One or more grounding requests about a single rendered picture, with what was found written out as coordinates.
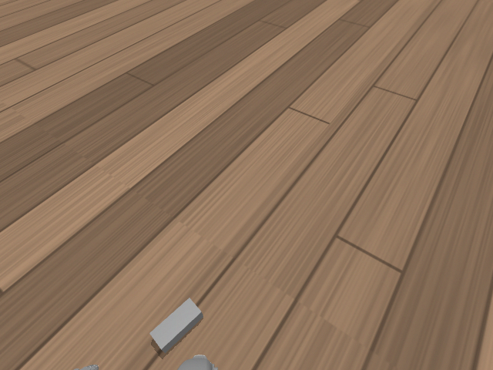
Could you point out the carton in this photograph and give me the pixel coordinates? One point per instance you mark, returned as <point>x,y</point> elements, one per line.
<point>175,326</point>

